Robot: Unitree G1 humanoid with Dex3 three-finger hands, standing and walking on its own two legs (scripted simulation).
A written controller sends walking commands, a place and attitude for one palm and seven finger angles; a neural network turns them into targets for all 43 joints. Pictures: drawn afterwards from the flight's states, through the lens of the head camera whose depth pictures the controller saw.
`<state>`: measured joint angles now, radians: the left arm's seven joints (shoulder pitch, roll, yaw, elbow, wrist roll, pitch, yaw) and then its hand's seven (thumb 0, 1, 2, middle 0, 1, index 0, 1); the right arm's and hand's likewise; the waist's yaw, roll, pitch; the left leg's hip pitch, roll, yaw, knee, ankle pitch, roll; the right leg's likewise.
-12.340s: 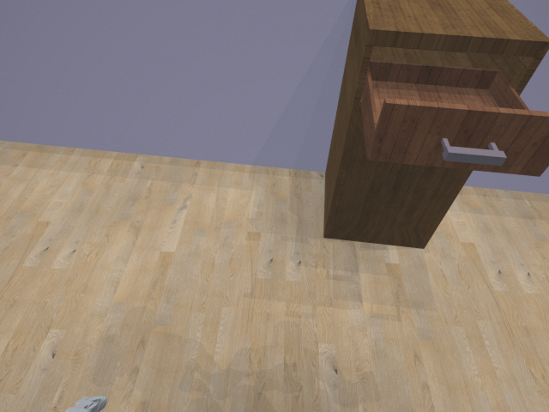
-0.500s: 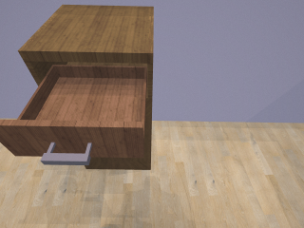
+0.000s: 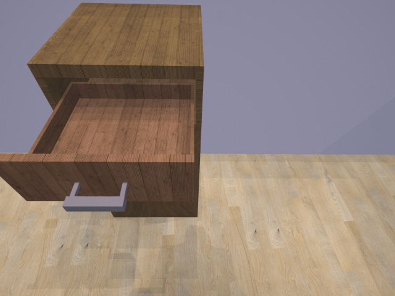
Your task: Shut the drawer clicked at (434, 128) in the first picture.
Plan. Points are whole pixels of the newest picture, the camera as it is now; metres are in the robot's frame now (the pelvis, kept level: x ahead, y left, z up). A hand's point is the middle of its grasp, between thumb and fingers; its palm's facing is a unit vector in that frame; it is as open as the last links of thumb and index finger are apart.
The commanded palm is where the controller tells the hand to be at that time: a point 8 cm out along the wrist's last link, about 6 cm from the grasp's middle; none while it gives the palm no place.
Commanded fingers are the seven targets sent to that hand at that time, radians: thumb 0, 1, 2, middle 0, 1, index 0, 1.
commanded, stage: raise the hand and make a fist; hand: left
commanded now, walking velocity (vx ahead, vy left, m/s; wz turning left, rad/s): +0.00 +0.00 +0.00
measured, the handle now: (98, 195) +0.31 +0.24 +0.02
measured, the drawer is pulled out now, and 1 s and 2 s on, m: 0.28 0.27 0.27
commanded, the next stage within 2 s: bring the fist close to the handle in 2.00 s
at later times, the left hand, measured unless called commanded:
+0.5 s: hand out of the picture +0.12 +0.15 -0.03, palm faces +0.09 -0.99 -0.04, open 6.3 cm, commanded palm +0.09 +0.22 -0.02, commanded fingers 0.00 0.90 0.90 -0.62 -0.75 -0.62 -0.75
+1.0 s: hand (92, 283) +0.14 +0.19 +0.03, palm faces +0.10 -0.99 -0.09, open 3.6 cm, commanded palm +0.09 +0.24 +0.04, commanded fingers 0.00 0.90 0.90 -1.12 -1.30 -1.12 -1.30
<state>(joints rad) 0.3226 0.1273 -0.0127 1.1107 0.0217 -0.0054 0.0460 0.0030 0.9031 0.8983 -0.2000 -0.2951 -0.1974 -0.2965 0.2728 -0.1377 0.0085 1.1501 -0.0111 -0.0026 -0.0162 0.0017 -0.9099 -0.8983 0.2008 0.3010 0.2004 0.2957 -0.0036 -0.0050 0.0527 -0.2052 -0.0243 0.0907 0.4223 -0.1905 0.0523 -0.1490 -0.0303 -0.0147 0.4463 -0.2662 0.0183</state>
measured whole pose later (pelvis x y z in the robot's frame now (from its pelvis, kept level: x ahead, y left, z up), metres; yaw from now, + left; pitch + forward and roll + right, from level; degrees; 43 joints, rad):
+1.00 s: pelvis -0.01 -0.03 -0.05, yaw +3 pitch +7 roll -1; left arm 0.66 0.26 0.26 -0.19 -0.34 -0.32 -0.31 0.02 0.90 0.90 -0.93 -1.09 -0.92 -1.09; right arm 0.30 -0.24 -0.02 0.61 0.06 -0.25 -0.07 0.01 -0.90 -0.90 0.20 0.30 0.20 0.30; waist 0.00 0.04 -0.11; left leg -0.64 0.03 0.00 0.91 -0.39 0.00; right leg -0.53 0.01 -0.10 0.89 -0.47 -0.03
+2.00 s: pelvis -0.01 -0.03 -0.02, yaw +4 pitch -1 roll -1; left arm 0.60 0.30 0.31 -0.37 -0.35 -0.09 -0.29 0.02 0.89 0.90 -1.40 -1.60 -1.40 -1.60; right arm 0.25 -0.25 0.04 0.62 0.08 -0.40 -0.08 0.01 -0.90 -0.90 0.20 0.30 0.20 0.30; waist 0.05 0.06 -0.08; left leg -0.37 0.03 0.00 0.70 -0.31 0.00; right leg -0.25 0.02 -0.10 0.65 -0.38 -0.03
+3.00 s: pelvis +0.00 -0.02 -0.04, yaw +3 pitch +7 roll -1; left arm 0.38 0.24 0.21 -0.05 -0.28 -0.29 -0.26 0.02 0.89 0.90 -1.40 -1.60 -1.40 -1.60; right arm 0.25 -0.25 0.03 0.61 0.03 -0.28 -0.05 0.01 -0.90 -0.90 0.20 0.30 0.20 0.30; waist -0.01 0.04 -0.08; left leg -0.61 0.01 0.01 0.87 -0.37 0.02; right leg -0.50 -0.01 -0.09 0.84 -0.46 -0.02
